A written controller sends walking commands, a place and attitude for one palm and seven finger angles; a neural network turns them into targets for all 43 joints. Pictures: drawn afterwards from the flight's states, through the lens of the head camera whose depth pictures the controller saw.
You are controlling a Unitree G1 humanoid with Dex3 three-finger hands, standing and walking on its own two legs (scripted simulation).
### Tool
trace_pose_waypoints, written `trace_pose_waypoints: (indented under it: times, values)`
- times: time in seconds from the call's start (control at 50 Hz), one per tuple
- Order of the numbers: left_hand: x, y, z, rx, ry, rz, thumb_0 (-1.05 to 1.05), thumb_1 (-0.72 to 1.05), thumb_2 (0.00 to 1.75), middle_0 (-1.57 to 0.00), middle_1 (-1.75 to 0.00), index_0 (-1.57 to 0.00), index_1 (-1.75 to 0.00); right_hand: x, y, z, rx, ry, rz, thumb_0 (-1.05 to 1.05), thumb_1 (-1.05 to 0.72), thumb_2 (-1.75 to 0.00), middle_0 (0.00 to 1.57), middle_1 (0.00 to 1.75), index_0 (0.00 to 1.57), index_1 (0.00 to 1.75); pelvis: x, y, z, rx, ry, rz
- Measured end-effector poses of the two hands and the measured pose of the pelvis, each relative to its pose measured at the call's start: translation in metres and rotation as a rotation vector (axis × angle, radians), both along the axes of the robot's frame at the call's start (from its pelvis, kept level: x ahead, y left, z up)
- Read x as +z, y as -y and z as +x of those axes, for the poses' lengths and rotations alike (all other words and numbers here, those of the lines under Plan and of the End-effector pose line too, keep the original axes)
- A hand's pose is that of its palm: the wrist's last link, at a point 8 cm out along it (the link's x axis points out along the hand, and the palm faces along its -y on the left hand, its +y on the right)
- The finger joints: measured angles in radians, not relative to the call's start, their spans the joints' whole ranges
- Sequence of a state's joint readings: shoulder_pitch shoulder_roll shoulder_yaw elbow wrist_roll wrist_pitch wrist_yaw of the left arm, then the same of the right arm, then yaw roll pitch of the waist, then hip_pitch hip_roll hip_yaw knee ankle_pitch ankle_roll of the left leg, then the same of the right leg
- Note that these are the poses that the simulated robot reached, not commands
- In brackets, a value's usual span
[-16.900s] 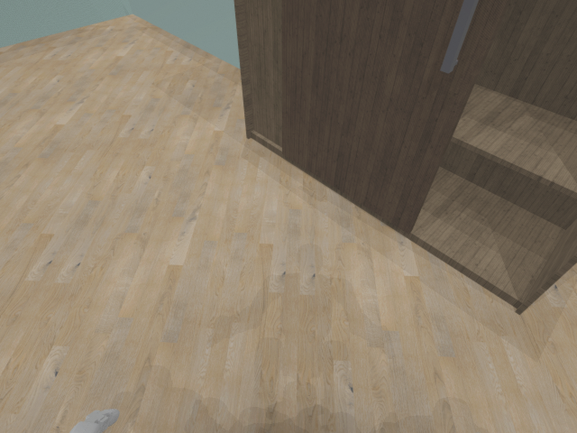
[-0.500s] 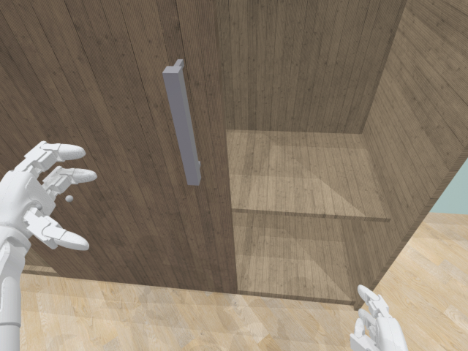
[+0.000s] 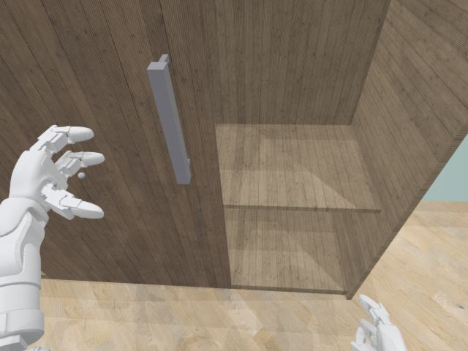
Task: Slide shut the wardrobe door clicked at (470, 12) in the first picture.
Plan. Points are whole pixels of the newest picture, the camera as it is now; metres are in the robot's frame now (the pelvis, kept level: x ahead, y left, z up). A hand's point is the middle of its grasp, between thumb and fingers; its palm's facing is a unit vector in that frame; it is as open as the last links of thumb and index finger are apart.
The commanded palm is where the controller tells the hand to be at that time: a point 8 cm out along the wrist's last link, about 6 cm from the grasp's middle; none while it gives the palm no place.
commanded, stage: move the hooked fingers beside the handle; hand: left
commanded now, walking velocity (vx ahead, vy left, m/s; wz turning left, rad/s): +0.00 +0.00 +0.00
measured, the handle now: (175, 126) +0.49 +0.15 +0.15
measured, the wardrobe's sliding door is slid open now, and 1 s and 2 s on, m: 0.49 0.49 0.49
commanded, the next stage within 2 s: feel for the door with the fingertips in 1.86 s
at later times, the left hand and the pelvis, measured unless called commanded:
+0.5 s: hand (108, 158) +0.36 +0.23 +0.17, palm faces +0.04 -1.00 -0.03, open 14.0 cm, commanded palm +0.34 +0.28 +0.16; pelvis +0.00 +0.00 +0.00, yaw +0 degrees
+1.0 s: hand (129, 143) +0.42 +0.22 +0.16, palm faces +0.03 -1.00 -0.02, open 14.0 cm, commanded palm +0.40 +0.27 +0.16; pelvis +0.00 +0.00 +0.00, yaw -1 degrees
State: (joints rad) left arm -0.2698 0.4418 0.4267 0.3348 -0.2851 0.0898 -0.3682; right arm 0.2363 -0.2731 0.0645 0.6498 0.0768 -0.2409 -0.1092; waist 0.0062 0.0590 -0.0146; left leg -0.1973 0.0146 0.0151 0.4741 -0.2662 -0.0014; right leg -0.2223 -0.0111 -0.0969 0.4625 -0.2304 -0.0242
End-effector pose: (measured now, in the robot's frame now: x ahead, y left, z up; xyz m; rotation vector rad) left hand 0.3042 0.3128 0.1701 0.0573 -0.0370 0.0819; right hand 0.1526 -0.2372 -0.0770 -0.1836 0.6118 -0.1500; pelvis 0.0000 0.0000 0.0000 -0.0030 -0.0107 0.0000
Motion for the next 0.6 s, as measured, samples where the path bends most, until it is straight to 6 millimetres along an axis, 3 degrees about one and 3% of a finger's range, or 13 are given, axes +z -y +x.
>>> trace_pose_waypoints:
  times: [0.16,0.4,0.6]
  values:
    - [0.005,0.009,0.001,-0.026,0.071,-0.005,-0.01,-0.50,0.30,-0.30,-1.20,-0.30,-1.20,-0.002,0.007,-0.001,-0.005,-0.031,-0.027,0.02,-0.91,-0.90,0.20,0.30,0.20,0.30,0.000,0.000,0.003,0.007,0.001,-0.003]
    - [0.001,0.026,0.024,-0.041,0.035,-0.014,-0.01,-0.50,0.30,-0.30,-1.20,-0.30,-1.20,-0.003,0.003,-0.001,-0.009,-0.027,-0.007,0.02,-0.91,-0.90,0.20,0.30,0.20,0.30,0.000,-0.001,0.000,0.003,-0.008,0.000]
    - [-0.004,0.039,0.052,-0.052,-0.014,-0.018,-0.01,-0.50,0.30,-0.30,-1.20,-0.31,-1.20,-0.012,0.005,-0.018,-0.023,-0.094,-0.007,0.02,-0.91,-0.90,0.20,0.30,0.20,0.30,-0.001,0.000,-0.003,0.005,-0.021,-0.001]
